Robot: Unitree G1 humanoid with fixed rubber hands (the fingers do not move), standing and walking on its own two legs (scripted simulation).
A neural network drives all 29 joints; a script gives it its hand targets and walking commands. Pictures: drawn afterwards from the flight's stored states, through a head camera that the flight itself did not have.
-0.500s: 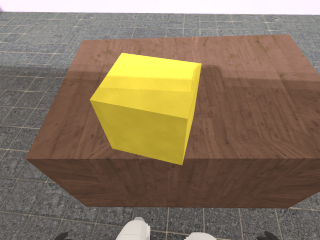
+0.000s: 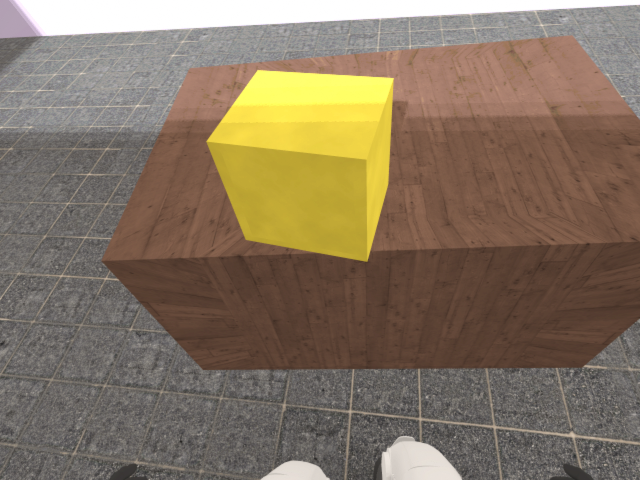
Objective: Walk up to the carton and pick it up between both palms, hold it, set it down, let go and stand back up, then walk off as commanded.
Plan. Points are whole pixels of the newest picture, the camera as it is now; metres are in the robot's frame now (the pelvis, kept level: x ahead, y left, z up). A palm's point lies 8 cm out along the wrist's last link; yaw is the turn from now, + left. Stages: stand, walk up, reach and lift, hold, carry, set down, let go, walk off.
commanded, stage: walk off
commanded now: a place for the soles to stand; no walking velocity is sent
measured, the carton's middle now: (312, 166) +0.63 +0.06 +0.00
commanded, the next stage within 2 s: stand in 1.36 s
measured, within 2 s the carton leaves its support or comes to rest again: neither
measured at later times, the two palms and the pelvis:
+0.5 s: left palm out of the picture -0.10 +0.32 -0.11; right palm out of the picture -0.11 -0.28 -0.12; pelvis -0.17 +0.02 +0.00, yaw +0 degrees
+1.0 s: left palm out of the picture -0.20 +0.33 -0.09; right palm out of the picture -0.22 -0.27 -0.09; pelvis -0.28 +0.03 +0.01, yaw +3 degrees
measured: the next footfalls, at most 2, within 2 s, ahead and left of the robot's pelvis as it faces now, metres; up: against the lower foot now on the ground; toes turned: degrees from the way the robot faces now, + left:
left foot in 0.10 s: -0.05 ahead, +0.13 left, +0.00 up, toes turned -8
right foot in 0.46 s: -0.10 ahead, -0.08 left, +0.00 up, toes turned +5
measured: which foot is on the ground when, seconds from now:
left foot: up 0.00-0.08, down 0.10-0.50, up 0.52-0.80, down 0.82-1.00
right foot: down 0.00-0.14, up 0.16-0.44, down 0.46-0.86, up 0.88-1.00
